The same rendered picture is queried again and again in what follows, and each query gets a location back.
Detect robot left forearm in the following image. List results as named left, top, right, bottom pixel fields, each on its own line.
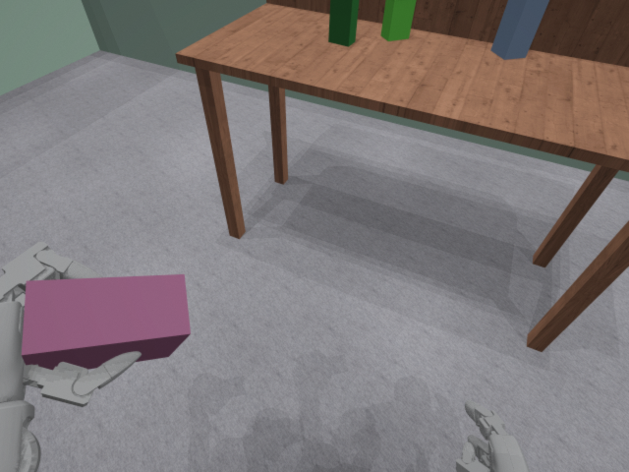
left=0, top=400, right=41, bottom=472

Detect sponge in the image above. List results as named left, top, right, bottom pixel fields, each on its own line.
left=22, top=274, right=191, bottom=370

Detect right robot hand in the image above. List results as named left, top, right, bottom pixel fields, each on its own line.
left=456, top=400, right=530, bottom=472

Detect table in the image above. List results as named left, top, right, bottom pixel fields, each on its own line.
left=175, top=0, right=629, bottom=352

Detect left robot hand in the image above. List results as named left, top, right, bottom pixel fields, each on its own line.
left=0, top=242, right=142, bottom=407

